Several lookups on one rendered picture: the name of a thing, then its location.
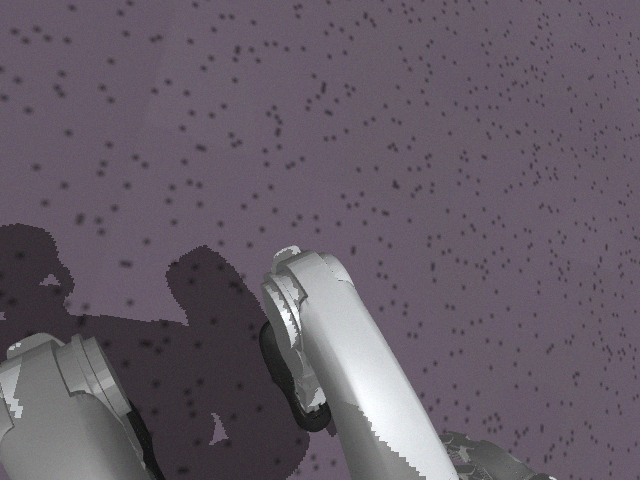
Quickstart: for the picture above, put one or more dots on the left robot foot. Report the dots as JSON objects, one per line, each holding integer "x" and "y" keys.
{"x": 145, "y": 441}

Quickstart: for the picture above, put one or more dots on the right robot hand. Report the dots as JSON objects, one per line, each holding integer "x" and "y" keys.
{"x": 487, "y": 461}

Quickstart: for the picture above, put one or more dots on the right robot foot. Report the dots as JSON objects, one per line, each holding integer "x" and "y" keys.
{"x": 313, "y": 421}

